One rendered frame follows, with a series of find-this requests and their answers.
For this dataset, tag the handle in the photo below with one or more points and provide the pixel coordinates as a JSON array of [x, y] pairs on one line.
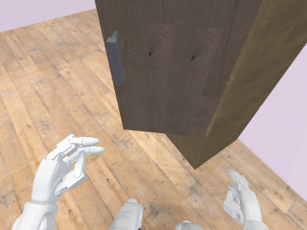
[[115, 59]]

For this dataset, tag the right robot forearm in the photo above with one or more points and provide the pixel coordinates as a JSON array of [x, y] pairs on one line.
[[253, 224]]

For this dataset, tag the cupboard door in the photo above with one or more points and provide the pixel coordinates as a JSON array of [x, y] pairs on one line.
[[177, 56]]

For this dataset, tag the left robot forearm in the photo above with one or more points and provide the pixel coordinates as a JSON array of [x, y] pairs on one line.
[[37, 215]]

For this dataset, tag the left robot thigh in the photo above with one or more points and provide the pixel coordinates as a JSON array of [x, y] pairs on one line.
[[129, 217]]

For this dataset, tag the right robot hand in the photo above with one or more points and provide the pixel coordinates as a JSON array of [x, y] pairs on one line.
[[246, 206]]

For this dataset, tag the left robot hand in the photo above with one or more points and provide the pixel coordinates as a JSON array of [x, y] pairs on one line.
[[53, 169]]

